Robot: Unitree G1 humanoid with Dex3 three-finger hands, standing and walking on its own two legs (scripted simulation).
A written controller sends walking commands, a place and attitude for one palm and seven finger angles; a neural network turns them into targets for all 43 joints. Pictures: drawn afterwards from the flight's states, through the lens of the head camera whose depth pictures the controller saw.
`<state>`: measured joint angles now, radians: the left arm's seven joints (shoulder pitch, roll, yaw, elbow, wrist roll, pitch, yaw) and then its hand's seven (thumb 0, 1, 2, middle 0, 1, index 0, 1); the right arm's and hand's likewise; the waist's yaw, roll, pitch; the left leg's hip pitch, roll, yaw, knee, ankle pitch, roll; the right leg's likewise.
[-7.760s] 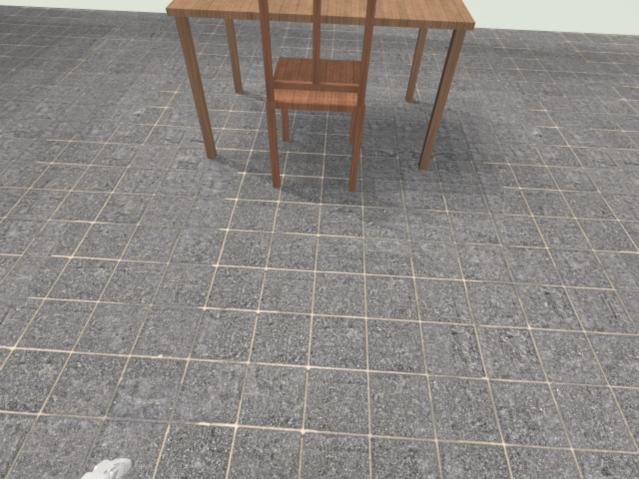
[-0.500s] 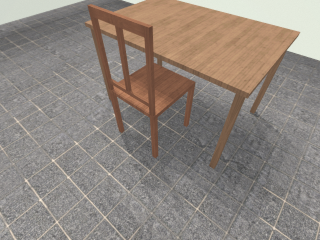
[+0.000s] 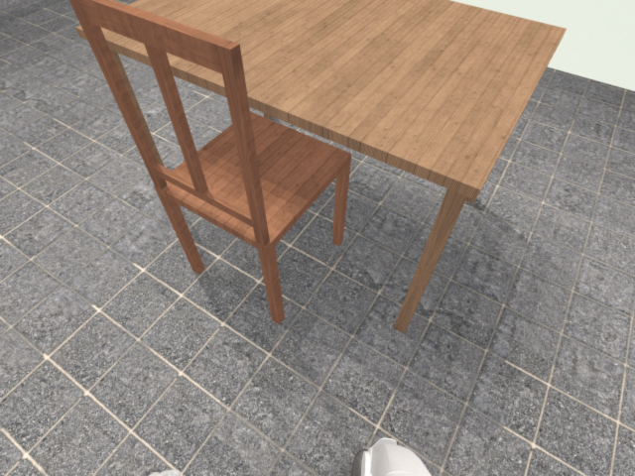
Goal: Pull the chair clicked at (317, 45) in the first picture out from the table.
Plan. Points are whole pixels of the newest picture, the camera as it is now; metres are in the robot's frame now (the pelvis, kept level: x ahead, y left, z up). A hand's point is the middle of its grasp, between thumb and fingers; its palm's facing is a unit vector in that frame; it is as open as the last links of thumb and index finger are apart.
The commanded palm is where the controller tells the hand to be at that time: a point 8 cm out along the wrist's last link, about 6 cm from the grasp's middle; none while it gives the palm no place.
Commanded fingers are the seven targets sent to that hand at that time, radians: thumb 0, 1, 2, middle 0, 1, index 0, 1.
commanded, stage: take the last steps up to it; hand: left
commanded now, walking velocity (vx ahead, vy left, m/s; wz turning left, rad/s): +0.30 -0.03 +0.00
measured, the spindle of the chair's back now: (182, 129) +0.77 +0.30 -0.04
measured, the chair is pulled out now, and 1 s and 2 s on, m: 0.00 0.00 0.00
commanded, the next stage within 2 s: come to a stop and stand still in 0.48 s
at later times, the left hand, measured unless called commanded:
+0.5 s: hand (215, 474) +0.15 +0.15 -0.17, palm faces +0.11 -0.98 -0.17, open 7.4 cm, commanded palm none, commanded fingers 0.00 0.90 0.90 -0.20 -0.30 -0.20 -0.30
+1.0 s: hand (227, 354) +0.32 +0.16 -0.16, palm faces +0.06 -0.96 -0.26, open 7.4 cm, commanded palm none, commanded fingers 0.00 0.90 0.90 -0.20 -0.30 -0.20 -0.30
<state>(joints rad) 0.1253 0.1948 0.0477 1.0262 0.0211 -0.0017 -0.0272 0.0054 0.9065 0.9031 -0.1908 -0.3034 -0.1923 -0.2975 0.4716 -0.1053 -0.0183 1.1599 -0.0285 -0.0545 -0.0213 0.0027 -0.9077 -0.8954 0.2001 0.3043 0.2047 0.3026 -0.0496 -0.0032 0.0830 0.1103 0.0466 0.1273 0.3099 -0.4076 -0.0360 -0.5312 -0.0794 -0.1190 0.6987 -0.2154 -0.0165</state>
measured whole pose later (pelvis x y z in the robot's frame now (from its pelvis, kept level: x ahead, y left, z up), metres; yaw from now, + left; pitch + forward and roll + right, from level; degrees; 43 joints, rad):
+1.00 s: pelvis +0.26 -0.03 +0.01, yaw +2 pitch +0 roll +1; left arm 0.15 0.16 0.04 1.01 0.03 0.01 0.03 0.00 0.91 0.90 -0.20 -0.30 -0.20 -0.30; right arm 0.16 -0.20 -0.07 1.05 0.00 0.06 -0.03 0.00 -0.91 -0.90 0.20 0.30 0.20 0.30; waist 0.00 0.03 0.10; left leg -0.37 0.01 0.02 0.99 -0.52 -0.04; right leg -0.30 -0.05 -0.09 0.54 -0.24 -0.04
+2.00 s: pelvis +0.17 +0.00 +0.01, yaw +1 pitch -1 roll +0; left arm 0.30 0.12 0.00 1.14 0.01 0.00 0.03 0.00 0.91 0.90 -0.20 -0.30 -0.20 -0.30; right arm 0.34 -0.12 0.00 1.17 -0.01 0.01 -0.02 0.00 -0.91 -0.90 0.20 0.30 0.20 0.30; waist -0.01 -0.01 0.03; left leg -0.21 0.02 0.07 0.40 -0.16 0.01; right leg -0.15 0.01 -0.04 0.41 -0.24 -0.02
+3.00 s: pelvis +0.21 +0.00 +0.01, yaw +0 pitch -1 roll +0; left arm 0.31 0.16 -0.02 1.10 0.02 -0.01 0.03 0.00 0.90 0.90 -0.19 -0.30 -0.20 -0.30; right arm 0.24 -0.16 0.02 1.12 -0.01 -0.02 -0.02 0.01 -0.92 -0.90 0.20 0.30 0.20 0.30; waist 0.01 -0.02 0.03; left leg -0.20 0.02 0.09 0.47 -0.26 0.01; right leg -0.13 0.01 -0.01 0.46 -0.32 -0.02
